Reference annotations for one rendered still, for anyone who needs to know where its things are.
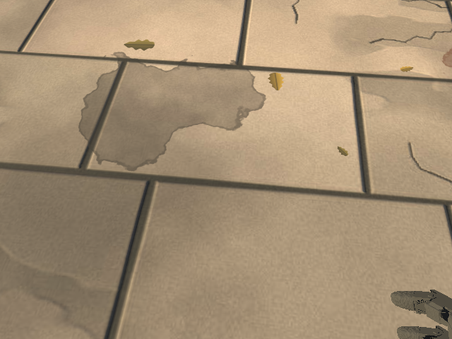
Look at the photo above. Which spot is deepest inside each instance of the right robot hand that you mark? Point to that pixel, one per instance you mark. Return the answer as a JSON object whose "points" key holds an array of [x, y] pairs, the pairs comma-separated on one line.
{"points": [[434, 304]]}

